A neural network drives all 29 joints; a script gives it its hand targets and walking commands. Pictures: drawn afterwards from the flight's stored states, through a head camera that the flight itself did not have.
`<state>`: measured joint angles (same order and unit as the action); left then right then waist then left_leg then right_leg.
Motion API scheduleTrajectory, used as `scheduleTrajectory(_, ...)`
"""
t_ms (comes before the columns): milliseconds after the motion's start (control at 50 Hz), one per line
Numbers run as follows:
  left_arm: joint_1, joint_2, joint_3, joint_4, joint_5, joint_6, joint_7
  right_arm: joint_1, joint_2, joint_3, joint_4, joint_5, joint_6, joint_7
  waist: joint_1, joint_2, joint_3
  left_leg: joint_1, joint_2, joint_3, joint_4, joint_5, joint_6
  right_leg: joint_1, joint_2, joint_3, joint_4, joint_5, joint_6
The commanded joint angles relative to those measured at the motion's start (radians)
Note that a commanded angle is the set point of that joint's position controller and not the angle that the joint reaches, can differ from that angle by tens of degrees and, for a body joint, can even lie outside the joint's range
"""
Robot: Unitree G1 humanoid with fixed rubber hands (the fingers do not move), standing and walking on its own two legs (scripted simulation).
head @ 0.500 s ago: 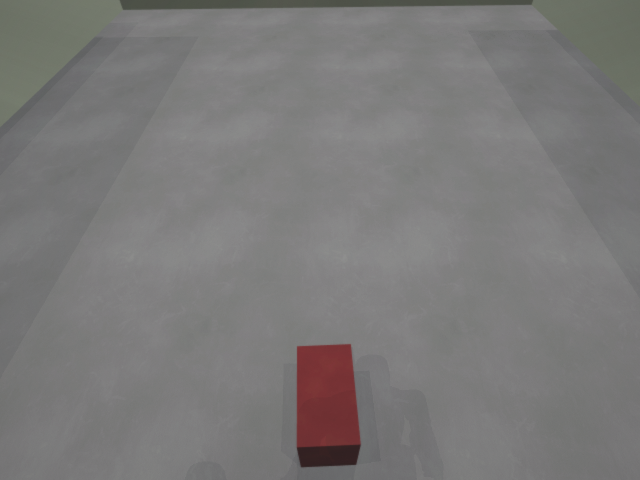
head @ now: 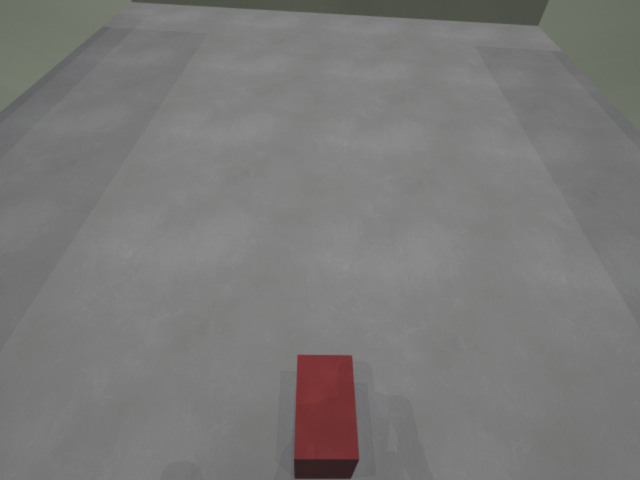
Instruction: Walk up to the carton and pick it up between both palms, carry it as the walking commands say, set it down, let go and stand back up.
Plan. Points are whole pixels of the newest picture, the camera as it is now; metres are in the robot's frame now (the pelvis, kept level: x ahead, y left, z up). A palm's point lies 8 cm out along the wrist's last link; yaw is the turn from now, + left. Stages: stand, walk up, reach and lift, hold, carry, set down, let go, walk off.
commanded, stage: walk up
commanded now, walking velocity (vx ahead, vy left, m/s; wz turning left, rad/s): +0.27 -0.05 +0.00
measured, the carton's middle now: (323, 416) +0.43 -0.01 -0.67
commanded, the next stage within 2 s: stand in 1.74 s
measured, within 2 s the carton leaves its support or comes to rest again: neither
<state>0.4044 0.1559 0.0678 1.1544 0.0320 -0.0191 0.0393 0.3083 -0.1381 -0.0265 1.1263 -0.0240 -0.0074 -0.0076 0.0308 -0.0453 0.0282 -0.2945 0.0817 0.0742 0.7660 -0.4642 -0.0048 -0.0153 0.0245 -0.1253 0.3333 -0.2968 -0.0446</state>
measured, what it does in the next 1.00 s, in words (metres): steps on the spot: left foot, then right foot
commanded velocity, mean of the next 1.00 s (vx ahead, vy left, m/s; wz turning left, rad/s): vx -0.02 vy -0.03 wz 0.00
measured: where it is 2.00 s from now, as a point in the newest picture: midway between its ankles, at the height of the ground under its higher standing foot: outside the picture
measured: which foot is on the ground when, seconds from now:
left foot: up 0.00-0.06, down 0.08-0.50, up 0.52-0.84, down 0.86-1.00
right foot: down 0.00-0.12, up 0.14-0.38, down 0.40-1.00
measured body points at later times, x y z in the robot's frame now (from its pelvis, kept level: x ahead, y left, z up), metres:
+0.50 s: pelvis +0.07 +0.01 -0.01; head +0.08 +0.00 +0.44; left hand +0.11 +0.26 -0.16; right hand +0.07 -0.23 -0.17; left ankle +0.06 +0.14 -0.74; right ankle +0.08 -0.09 -0.74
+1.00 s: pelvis +0.04 +0.02 +0.00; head +0.04 +0.04 +0.45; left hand +0.01 +0.24 -0.17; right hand +0.05 -0.20 -0.15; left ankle -0.02 +0.12 -0.74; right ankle +0.08 -0.09 -0.74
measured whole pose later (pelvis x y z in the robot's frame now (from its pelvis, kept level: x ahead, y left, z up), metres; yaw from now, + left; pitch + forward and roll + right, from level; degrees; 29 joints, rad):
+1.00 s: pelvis +0.04 +0.02 +0.00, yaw +0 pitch -1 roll +0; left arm 0.28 0.17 0.02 1.16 0.02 0.01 0.01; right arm 0.27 -0.12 -0.02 1.13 -0.01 0.01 -0.04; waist 0.05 -0.04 0.02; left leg -0.06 0.00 0.07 0.36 -0.29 0.02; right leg -0.22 -0.03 -0.12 0.36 -0.13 -0.02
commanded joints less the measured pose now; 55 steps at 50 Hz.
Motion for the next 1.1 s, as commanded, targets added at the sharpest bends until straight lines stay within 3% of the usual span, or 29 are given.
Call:
scheduleTrajectory(0,0.028,0.105,0.008,-0.009,-0.007,-0.017,-0.008,0.001,-0.013,-0.005,-0.083,0.006,-0.039,-0.002,-0.058,0.017,0.133,0.056,-0.027,0.082,-0.27,0.192,-0.01,-0.208,-0.228,0.16,-0.073,0.013,-0.073)
scheduleTrajectory(20,0.005,0.109,0.008,-0.009,-0.016,-0.016,-0.01,0.057,-0.036,-0.011,-0.063,0.005,-0.043,-0.009,-0.097,0.041,0.108,0.176,-0.029,0.094,-0.314,0.252,-0.005,-0.284,-0.182,0.111,0.031,0.091,-0.056)
scheduleTrajectory(40,0.008,0.08,-0.012,-0.012,-0.02,-0.022,-0.013,0.152,-0.088,-0.026,-0.034,-0.002,-0.048,-0.021,-0.128,0.171,0.031,0.332,0.043,0.006,-0.351,0.285,0.018,-0.364,-0.115,0.028,0.209,0.236,-0.019)
scheduleTrajectory(60,0.03,0.009,-0.042,-0.035,-0.028,-0.023,-0.012,0.196,-0.158,-0.035,-0.035,-0.002,-0.051,-0.037,-0.118,0.366,-0.019,0.387,0.283,-0.266,-0.459,0.769,0.073,-0.421,-0.047,-0.021,0.379,0.145,0.058)
scheduleTrajectory(80,0.059,-0.009,-0.044,-0.031,-0.024,-0.011,-0.007,0.23,-0.167,-0.028,-0.03,0.01,-0.048,-0.042,-0.099,0.349,-0.085,0.374,0.363,-0.349,-0.508,0.785,0.169,-0.397,-0.052,0.03,0.526,-0.227,0.056)
scheduleTrajectory(100,0.015,0.027,-0.024,-0.032,-0.025,0.017,0.003,0.137,-0.163,-0.021,-0.063,0.015,-0.042,-0.053,-0.099,0.261,-0.036,0.244,0.417,-0.337,-0.44,1.281,0.203,-0.321,-0.085,0.085,0.601,-0.325,0.081)
scheduleTrajectory(120,0.01,0.017,-0.031,-0.028,-0.032,0.021,0.009,0.105,-0.159,-0.022,-0.048,0.01,-0.044,-0.051,-0.087,0.221,-0.039,0.213,0.347,-0.246,-0.385,1.296,0.211,-0.298,-0.095,0.103,0.61,-0.285,0.069)
scheduleTrajectory(180,0.04,0.0,-0.048,0.007,-0.026,0.016,-0.006,0.005,-0.093,-0.005,-0.044,0.01,-0.037,-0.052,-0.026,0.155,-0.009,0.203,0.175,-0.067,-0.408,1.052,0.126,-0.264,-0.094,0.087,0.393,-0.194,0.077)
scheduleTrajectory(280,-0.023,0.047,-0.056,-0.018,-0.023,0.037,0.004,-0.005,-0.137,-0.034,-0.021,0.025,-0.012,-0.043,-0.027,0.129,-0.006,0.182,0.171,-0.058,-0.418,0.814,0.112,-0.162,-0.06,0.018,0.163,0.074,0.08)
scheduleTrajectory(300,-0.01,0.059,-0.054,-0.024,-0.019,0.043,0.004,-0.005,-0.161,-0.039,-0.028,0.027,-0.005,-0.04,-0.014,0.143,-0.019,0.147,0.168,-0.061,-0.423,0.688,0.098,-0.122,-0.082,0.019,0.128,0.135,0.083)
scheduleTrajectory(340,-0.036,0.157,-0.008,-0.059,-0.012,0.053,0.0,-0.002,-0.21,-0.064,-0.062,0.026,0.014,-0.045,-0.032,0.085,0.01,0.095,0.201,-0.083,-0.341,0.74,0.081,-0.161,-0.134,0.048,0.213,0.361,0.077)
scheduleTrajectory(360,-0.05,0.178,-0.003,-0.075,-0.011,0.06,-0.006,0.024,-0.221,-0.075,-0.07,0.019,0.022,-0.052,-0.052,0.096,-0.01,0.117,0.234,-0.109,-0.321,0.776,0.092,-0.209,-0.143,0.045,0.272,0.386,0.071)
scheduleTrajectory(380,-0.045,0.144,-0.013,-0.083,-0.006,0.06,-0.013,0.014,-0.208,-0.076,-0.087,0.006,0.027,-0.049,-0.045,0.19,-0.015,0.046,0.243,-0.116,-0.345,0.633,0.097,-0.194,-0.146,0.055,0.297,0.269,0.059)
scheduleTrajectory(400,-0.06,0.13,-0.02,-0.088,-0.006,0.061,-0.016,-0.02,-0.177,-0.07,-0.103,0.001,0.033,-0.042,-0.032,0.188,-0.001,-0.045,0.221,-0.1,-0.37,0.47,0.079,-0.166,-0.14,0.052,0.285,0.194,0.045)
scheduleTrajectory(440,-0.087,0.134,-0.022,-0.108,-0.009,0.052,-0.013,-0.071,-0.125,-0.059,-0.121,0.003,0.045,-0.039,-0.001,0.034,0.036,-0.091,0.078,0.022,-0.226,0.322,-0.001,-0.163,-0.221,0.124,0.139,0.392,0.009)
scheduleTrajectory(460,-0.073,0.184,-0.013,-0.108,-0.01,0.046,-0.006,-0.073,-0.08,-0.048,-0.128,0.005,0.051,-0.043,0.015,-0.143,0.011,-0.103,-0.034,0.085,-0.019,0.079,-0.046,-0.175,-0.352,0.276,0.024,0.515,-0.072)
scheduleTrajectory(480,-0.063,0.201,-0.01,-0.107,-0.011,0.042,0.005,-0.061,-0.062,-0.045,-0.129,0.002,0.07,-0.043,0.019,-0.198,-0.007,-0.096,-0.052,0.03,0.169,-0.177,-0.048,-0.228,-0.435,0.352,-0.021,0.554,-0.151)
scheduleTrajectory(500,-0.101,0.2,-0.007,-0.117,-0.004,0.043,0.015,-0.051,-0.07,-0.045,-0.133,0.003,0.08,-0.041,0.005,-0.198,0.001,-0.125,-0.041,-0.008,0.287,-0.206,-0.046,-0.251,-0.436,0.343,-0.035,0.524,-0.187)
scheduleTrajectory(540,-0.159,0.161,-0.014,-0.14,-0.003,0.038,0.022,-0.033,-0.085,-0.049,-0.121,-0.001,0.079,-0.028,-0.005,-0.132,0.031,-0.144,-0.008,-0.059,0.301,-0.107,-0.042,-0.263,-0.389,0.296,-0.051,0.368,-0.168)
scheduleTrajectory(580,-0.188,0.17,-0.012,-0.153,0.0,0.035,0.024,-0.031,-0.063,-0.047,-0.116,0.0,0.073,-0.023,-0.012,-0.094,-0.003,-0.143,-0.022,-0.05,0.304,-0.057,-0.04,-0.209,-0.317,0.216,-0.012,0.521,-0.145)
scheduleTrajectory(640,-0.141,0.181,-0.012,-0.138,0.003,0.022,0.016,-0.022,-0.097,-0.052,-0.111,0.006,0.067,-0.024,0.003,-0.051,-0.07,-0.131,-0.036,-0.035,0.168,-0.011,-0.032,-0.117,-0.315,0.263,-0.035,0.353,-0.136)
scheduleTrajectory(660,-0.148,0.174,-0.011,-0.132,-0.001,0.016,0.015,-0.027,-0.095,-0.053,-0.106,0.008,0.067,-0.023,-0.003,-0.058,-0.063,-0.13,-0.045,-0.03,0.133,-0.011,-0.033,-0.104,-0.31,0.264,-0.041,0.352,-0.137)
scheduleTrajectory(700,-0.145,0.154,-0.023,-0.114,-0.006,0.008,0.011,0.0,-0.082,-0.044,-0.085,0.019,0.067,-0.02,-0.001,-0.082,-0.094,-0.019,-0.058,-0.026,-0.042,0.029,-0.02,-0.123,-0.268,0.252,-0.118,0.02,-0.119)
scheduleTrajectory(760,-0.159,0.164,-0.018,-0.085,-0.005,0.016,-0.002,0.012,-0.066,-0.033,-0.065,0.031,0.055,-0.031,-0.015,-0.102,-0.054,0.098,-0.073,-0.015,-0.341,0.136,-0.005,-0.154,-0.254,0.255,-0.096,0.069,-0.108)
scheduleTrajectory(800,-0.126,0.144,-0.015,-0.055,-0.014,0.026,-0.009,0.073,-0.1,-0.035,-0.033,0.031,0.035,-0.036,-0.031,-0.012,-0.061,0.246,-0.017,-0.042,-0.483,0.294,0.01,-0.208,-0.203,0.19,-0.044,0.089,-0.05)
scheduleTrajectory(840,-0.097,0.058,-0.042,-0.044,-0.021,0.025,-0.024,0.042,-0.145,-0.035,-0.033,0.015,0.019,-0.042,0.012,0.186,-0.007,0.126,0.136,-0.208,-0.6,0.107,0.042,-0.21,-0.106,0.09,0.015,0.074,0.034)
scheduleTrajectory(880,-0.132,0.039,-0.047,-0.037,-0.013,0.019,-0.031,-0.067,-0.119,-0.02,-0.03,0.007,0.008,-0.036,0.031,0.181,0.084,0.005,0.097,-0.15,-0.598,0.02,0.047,-0.137,-0.108,0.076,-0.009,0.151,0.031)
scheduleTrajectory(940,-0.107,0.078,-0.04,-0.01,-0.014,0.006,-0.03,-0.009,-0.074,-0.006,-0.014,0.006,-0.015,-0.027,0.006,0.156,0.082,0.086,0.064,-0.089,-0.575,0.189,0.027,-0.124,-0.136,0.094,0.007,0.219,0.021)
scheduleTrajectory(1080,-0.095,0.049,-0.051,0.015,-0.013,0.015,-0.016,0.044,-0.064,-0.005,0.017,0.012,-0.019,-0.028,-0.003,0.062,0.123,0.075,0.062,-0.108,-0.561,0.165,0.044,-0.136,-0.141,0.095,0.01,0.18,0.044)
